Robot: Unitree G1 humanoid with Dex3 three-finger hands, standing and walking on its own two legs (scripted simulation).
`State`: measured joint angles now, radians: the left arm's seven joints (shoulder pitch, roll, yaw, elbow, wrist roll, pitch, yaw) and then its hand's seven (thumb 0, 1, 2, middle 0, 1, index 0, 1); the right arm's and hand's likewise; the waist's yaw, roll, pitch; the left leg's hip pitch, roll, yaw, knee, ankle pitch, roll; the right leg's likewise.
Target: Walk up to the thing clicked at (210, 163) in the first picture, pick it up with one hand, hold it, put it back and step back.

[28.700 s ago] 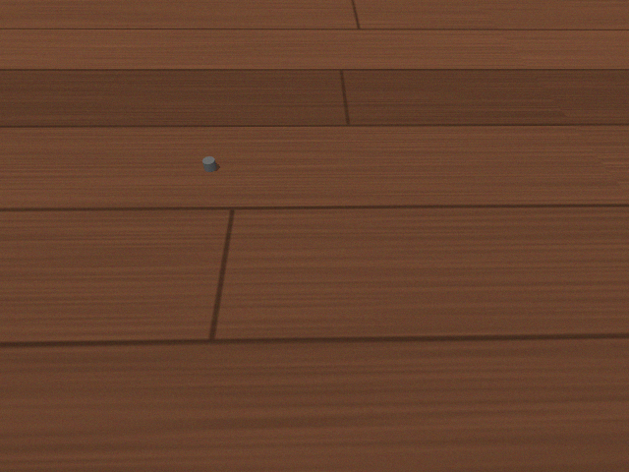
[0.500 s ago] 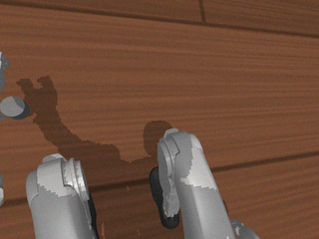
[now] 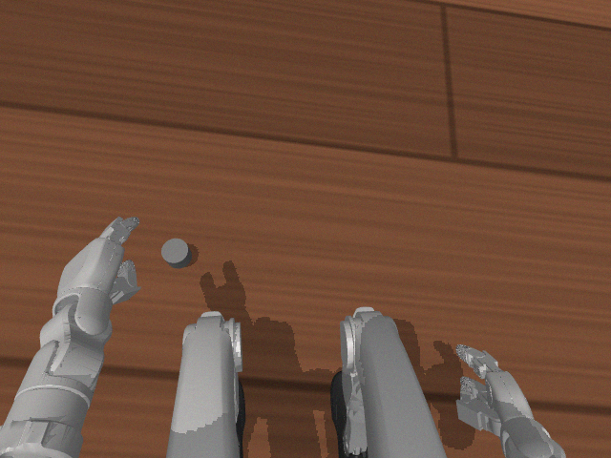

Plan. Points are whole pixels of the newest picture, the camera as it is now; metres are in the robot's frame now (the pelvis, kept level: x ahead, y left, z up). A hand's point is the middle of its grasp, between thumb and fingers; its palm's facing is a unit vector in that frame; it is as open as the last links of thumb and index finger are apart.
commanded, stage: home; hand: left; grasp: from above
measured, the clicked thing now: (177, 253) +0.50 +0.26 -0.46
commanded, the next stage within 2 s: none
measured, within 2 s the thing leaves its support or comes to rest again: neither
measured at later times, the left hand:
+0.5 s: hand (75, 331) +0.26 +0.20 +0.10, palm faces +0.09 -0.96 -0.25, open 7.4 cm
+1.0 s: hand (0, 375) +0.23 +0.20 +0.18, palm faces +0.13 -0.97 -0.19, open 7.4 cm
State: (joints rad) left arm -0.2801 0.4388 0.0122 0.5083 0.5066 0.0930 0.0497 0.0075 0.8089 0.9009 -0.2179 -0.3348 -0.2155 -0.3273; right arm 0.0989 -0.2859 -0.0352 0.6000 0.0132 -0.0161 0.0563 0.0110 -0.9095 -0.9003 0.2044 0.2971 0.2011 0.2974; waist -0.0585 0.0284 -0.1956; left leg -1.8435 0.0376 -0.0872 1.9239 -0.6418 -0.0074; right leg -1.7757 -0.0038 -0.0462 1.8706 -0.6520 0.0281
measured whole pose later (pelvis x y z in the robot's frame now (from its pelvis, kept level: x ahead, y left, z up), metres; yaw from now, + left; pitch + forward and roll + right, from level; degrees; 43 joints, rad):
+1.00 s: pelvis +0.08 +0.00 +0.23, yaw +5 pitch +10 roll -3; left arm 0.50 0.23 0.03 -0.13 -0.05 0.46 0.02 0.02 0.90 0.90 -0.20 -0.30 -0.20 -0.29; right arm 0.27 -0.23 0.03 0.51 0.01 -0.23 -0.17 0.02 -0.91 -0.90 0.21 0.30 0.20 0.30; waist -0.04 0.04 -0.16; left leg -0.70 0.03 -0.06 1.01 -0.49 -0.01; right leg -0.62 -0.02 -0.06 0.93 -0.49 0.02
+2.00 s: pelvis +0.09 +0.00 +0.23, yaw +5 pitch +10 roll -2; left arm 0.50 0.23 0.02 -0.13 -0.06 0.45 0.02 0.02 0.90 0.90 -0.20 -0.30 -0.20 -0.29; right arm 0.29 -0.22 0.02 0.54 0.01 -0.24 -0.18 0.02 -0.90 -0.90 0.21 0.30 0.21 0.30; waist -0.04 0.05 -0.16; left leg -0.70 0.04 -0.05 1.01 -0.50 -0.02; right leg -0.63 -0.01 -0.05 0.95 -0.50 0.02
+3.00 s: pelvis +0.08 +0.00 +0.25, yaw +5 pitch +3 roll +0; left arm 0.23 0.28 0.01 0.46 0.04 0.13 0.03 0.01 0.90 0.90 -0.21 -0.30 -0.21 -0.29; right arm 0.17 -0.27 -0.01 0.78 -0.07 -0.07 -0.03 0.02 -0.90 -0.90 0.21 0.30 0.21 0.30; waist 0.02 -0.01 0.00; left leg -0.49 0.00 -0.02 0.86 -0.42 0.00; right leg -0.46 -0.05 -0.02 0.86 -0.45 0.02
